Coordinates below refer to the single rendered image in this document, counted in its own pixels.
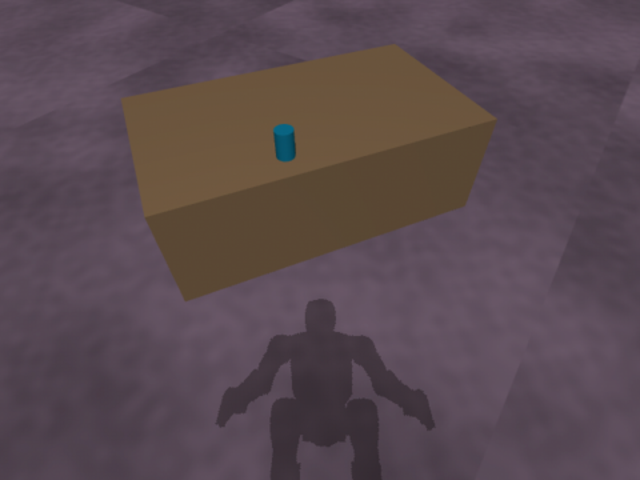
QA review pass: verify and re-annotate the can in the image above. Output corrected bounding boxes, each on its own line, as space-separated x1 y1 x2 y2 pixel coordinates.
273 124 296 162

